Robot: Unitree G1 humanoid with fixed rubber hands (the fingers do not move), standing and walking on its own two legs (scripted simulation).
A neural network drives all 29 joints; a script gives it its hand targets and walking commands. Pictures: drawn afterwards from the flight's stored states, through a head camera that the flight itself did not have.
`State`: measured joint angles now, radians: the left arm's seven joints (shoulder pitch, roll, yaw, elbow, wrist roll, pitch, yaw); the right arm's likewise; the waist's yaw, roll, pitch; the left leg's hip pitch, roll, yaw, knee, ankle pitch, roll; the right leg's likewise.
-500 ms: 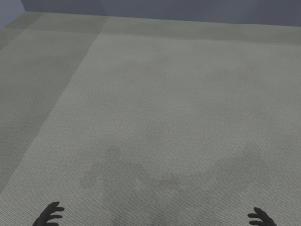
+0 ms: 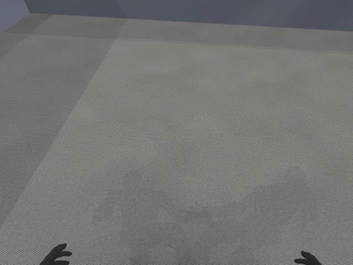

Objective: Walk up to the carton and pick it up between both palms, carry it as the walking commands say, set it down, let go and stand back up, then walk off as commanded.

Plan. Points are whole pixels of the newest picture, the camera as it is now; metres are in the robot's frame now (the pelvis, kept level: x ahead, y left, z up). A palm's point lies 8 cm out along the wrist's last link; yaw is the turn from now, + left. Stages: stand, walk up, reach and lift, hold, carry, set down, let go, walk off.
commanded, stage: walk up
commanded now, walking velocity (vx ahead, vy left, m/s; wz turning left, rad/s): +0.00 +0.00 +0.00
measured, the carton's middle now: out of the picture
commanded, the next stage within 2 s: none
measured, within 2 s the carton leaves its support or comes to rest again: neither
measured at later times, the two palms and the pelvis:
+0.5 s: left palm (122, 193) +0.29 +0.16 -0.06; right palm out of the picture +0.01 -0.48 -0.09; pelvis +0.01 -0.09 -0.02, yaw -23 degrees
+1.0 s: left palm (249, 142) +0.44 -0.19 -0.03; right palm out of the picture -0.24 -0.47 -0.03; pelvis +0.04 -0.19 +0.00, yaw -54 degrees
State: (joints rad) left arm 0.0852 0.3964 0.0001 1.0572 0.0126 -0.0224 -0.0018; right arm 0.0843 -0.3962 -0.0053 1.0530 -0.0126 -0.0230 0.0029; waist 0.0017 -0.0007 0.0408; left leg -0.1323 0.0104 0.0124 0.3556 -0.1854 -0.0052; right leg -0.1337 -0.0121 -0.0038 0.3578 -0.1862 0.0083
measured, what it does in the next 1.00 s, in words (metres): steps to the right, turning right: right foot, then left foot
